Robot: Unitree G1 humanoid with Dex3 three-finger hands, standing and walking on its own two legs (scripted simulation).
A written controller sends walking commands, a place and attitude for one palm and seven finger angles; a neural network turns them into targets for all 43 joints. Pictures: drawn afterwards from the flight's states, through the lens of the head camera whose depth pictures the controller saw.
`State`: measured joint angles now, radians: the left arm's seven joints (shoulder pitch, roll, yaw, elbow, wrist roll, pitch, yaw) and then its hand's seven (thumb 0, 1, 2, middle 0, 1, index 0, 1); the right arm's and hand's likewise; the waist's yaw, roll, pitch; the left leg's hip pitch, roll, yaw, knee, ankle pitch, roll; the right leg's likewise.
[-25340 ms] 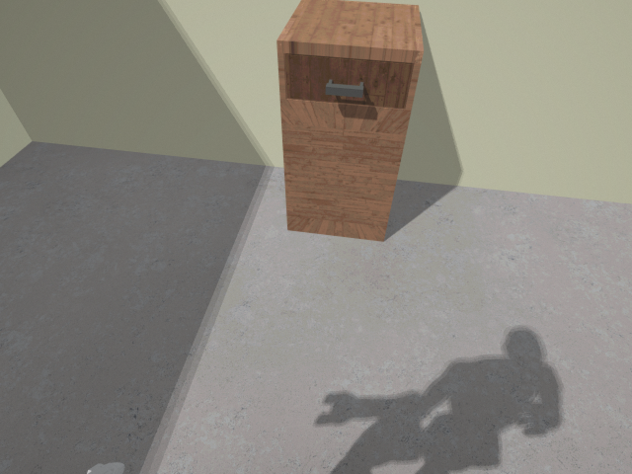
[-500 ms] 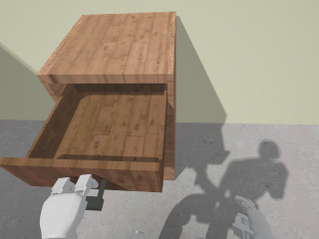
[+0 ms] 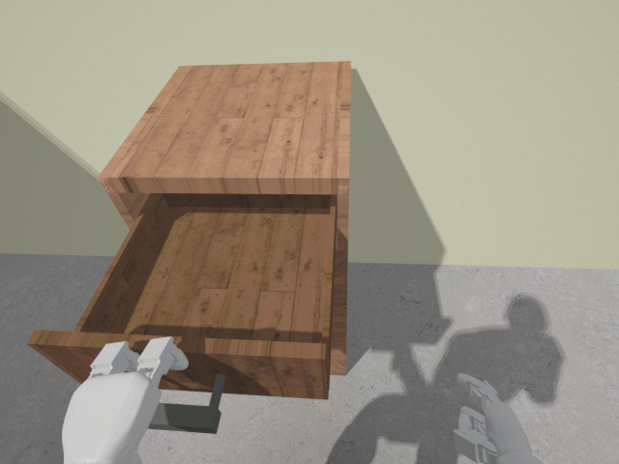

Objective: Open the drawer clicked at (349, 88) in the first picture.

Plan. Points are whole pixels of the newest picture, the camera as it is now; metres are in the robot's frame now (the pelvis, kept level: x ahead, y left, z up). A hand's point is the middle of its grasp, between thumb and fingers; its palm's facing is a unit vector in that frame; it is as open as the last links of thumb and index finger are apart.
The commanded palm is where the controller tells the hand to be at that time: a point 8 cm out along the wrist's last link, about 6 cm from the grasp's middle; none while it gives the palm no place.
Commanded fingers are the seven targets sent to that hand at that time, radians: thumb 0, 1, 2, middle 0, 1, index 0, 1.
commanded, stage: lift the hand off the handle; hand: left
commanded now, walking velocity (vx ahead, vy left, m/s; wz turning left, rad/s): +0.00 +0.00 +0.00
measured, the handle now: (178, 398) +0.20 +0.21 -0.03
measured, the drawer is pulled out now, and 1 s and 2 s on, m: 0.29 0.29 0.29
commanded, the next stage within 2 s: draw the hand back to the body in 0.66 s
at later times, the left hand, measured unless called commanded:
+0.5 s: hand (123, 385) +0.17 +0.21 +0.11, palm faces +0.08 -0.14 -0.99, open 13.8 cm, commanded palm +0.14 +0.21 +0.17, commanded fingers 0.00 -0.50 0.30 -0.30 -1.20 -0.30 -1.20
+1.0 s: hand (103, 380) +0.17 +0.22 +0.13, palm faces +0.08 -0.13 -0.99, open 13.8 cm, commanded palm +0.14 +0.22 +0.18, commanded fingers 0.00 -0.50 0.30 -0.30 -1.20 -0.30 -1.20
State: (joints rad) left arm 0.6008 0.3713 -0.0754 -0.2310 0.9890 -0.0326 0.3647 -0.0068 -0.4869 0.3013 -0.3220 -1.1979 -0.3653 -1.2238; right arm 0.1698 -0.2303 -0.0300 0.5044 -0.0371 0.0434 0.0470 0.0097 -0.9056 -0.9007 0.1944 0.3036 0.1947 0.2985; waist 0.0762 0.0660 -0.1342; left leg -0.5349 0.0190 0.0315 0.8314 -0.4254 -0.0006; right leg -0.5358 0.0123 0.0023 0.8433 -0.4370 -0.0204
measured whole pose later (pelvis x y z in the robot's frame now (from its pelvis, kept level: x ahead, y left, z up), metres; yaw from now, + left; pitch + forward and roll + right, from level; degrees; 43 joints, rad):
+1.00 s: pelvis +0.00 +0.00 +0.03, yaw +0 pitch +0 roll +0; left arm 0.60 0.45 -0.01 -0.51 0.90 0.02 0.15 -0.01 -0.49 0.30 -0.32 -1.20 -0.32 -1.20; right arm 0.16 -0.24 0.00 0.51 0.00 0.07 0.06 0.01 -0.91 -0.90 0.19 0.30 0.19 0.30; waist 0.12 0.11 -0.06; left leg -0.26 0.02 0.04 0.58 -0.32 0.00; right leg -0.25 0.02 0.01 0.57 -0.32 -0.01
